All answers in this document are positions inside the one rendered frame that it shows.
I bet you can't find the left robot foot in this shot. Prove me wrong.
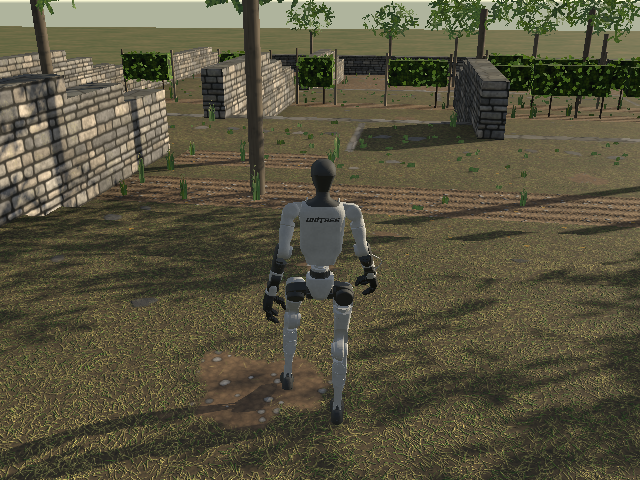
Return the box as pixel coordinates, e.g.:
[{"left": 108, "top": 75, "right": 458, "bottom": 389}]
[{"left": 280, "top": 372, "right": 294, "bottom": 390}]

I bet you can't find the right robot forearm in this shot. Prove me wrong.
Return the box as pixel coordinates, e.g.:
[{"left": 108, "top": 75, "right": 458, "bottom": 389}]
[{"left": 359, "top": 242, "right": 377, "bottom": 279}]

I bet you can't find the left robot upper arm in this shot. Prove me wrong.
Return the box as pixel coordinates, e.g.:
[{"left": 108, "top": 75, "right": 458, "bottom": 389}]
[{"left": 277, "top": 202, "right": 302, "bottom": 259}]

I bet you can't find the left robot forearm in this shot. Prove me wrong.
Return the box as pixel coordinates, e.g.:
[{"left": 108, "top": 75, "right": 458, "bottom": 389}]
[{"left": 265, "top": 244, "right": 287, "bottom": 296}]

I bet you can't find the robot left hand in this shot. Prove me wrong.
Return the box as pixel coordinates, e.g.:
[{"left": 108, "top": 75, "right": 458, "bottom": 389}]
[{"left": 263, "top": 293, "right": 286, "bottom": 323}]

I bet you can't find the robot right hand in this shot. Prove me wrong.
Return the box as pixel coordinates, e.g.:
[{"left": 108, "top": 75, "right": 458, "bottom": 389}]
[{"left": 355, "top": 275, "right": 378, "bottom": 295}]

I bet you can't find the right robot upper arm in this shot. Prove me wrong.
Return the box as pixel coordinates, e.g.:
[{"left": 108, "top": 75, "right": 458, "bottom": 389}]
[{"left": 343, "top": 202, "right": 370, "bottom": 257}]

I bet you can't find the humanoid robot torso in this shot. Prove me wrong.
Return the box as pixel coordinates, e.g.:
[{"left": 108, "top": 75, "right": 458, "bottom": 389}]
[{"left": 299, "top": 197, "right": 346, "bottom": 300}]

